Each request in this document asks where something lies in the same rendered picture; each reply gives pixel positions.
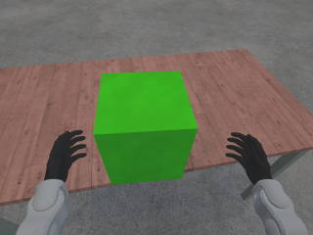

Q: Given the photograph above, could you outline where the table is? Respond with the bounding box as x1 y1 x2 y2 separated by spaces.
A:
0 48 313 235

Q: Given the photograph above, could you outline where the right robot forearm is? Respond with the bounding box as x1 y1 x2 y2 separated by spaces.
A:
251 179 309 235

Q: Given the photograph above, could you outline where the robot right hand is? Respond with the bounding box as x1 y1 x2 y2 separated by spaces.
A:
225 132 273 185

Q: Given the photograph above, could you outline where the carton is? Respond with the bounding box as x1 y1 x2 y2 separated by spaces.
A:
93 70 198 185

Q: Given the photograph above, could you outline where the left robot forearm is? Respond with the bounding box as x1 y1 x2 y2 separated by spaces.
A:
15 179 69 235

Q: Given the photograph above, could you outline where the robot left hand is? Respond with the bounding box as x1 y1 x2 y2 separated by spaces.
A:
44 130 87 182

